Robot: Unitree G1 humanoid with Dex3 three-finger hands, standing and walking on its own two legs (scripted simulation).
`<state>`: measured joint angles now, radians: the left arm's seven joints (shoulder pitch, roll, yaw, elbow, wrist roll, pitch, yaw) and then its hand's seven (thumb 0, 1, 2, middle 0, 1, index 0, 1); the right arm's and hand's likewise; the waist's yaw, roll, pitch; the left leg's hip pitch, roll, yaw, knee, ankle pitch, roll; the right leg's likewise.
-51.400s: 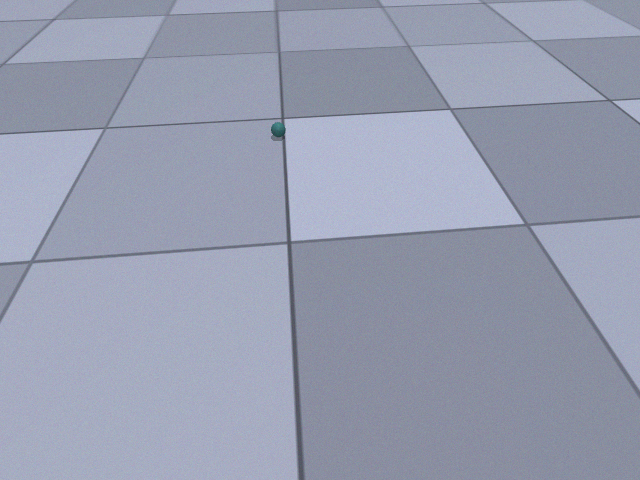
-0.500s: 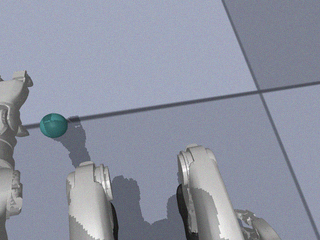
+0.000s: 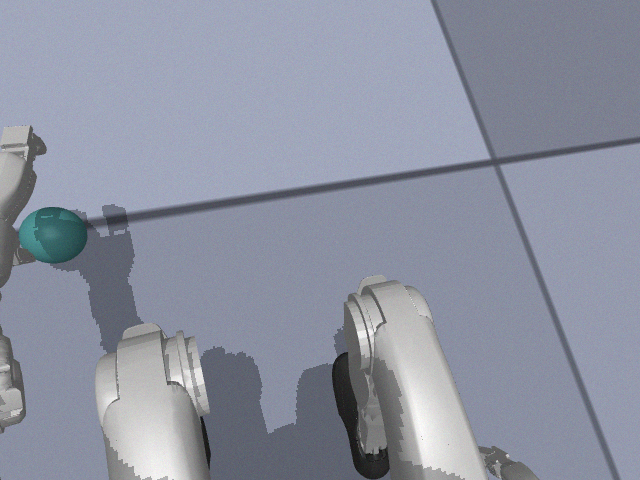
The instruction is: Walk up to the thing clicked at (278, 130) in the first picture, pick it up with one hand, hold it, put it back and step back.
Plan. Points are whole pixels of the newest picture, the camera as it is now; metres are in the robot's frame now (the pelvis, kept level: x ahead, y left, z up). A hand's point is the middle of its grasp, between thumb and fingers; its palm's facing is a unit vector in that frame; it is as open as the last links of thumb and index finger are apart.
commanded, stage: home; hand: left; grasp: from above
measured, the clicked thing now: (54, 235) +0.49 +0.31 -0.28
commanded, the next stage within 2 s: none
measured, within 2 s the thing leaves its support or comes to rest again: neither
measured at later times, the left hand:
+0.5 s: hand out of the picture +0.36 +0.31 +0.02, palm faces -0.31 -0.55 -0.78, open 9.6 cm
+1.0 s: hand out of the picture +0.25 +0.22 +0.23, palm faces +0.09 -0.94 -0.33, open 7.4 cm
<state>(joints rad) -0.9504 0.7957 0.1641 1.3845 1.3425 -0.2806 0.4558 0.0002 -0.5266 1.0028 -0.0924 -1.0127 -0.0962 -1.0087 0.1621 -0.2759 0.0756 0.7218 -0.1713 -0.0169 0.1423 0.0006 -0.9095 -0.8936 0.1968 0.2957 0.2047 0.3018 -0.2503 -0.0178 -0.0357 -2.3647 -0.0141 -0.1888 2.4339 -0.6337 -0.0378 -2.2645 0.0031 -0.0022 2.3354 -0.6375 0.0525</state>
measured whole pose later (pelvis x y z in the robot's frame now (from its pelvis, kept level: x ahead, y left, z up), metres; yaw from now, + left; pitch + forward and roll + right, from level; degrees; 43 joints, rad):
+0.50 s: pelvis +0.01 +0.00 +0.13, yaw +3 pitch +33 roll -8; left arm -0.35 0.58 0.11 0.51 0.63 -0.03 -0.05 0.00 0.48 0.81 -0.20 -0.35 -0.21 -0.35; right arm 0.16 -0.29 -0.03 0.62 -0.02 0.04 0.07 0.00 -0.90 -0.89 0.20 0.30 0.21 0.30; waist -0.07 0.02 -0.16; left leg -1.98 0.02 -0.13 2.05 -0.66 -0.02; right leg -1.90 -0.04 -0.01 1.97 -0.65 0.07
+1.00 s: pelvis +0.05 -0.01 +0.31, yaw +7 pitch +20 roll -4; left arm 0.22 0.30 0.05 0.06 0.04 0.39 0.06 0.01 0.89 0.89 -0.21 -0.30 -0.21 -0.30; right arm 0.17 -0.20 0.04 0.53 0.04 -0.10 -0.08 0.01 -0.90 -0.89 0.20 0.30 0.21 0.30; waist -0.06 0.03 -0.18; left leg -1.21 0.05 -0.10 1.41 -0.57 -0.04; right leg -1.15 -0.04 -0.05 1.35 -0.56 0.04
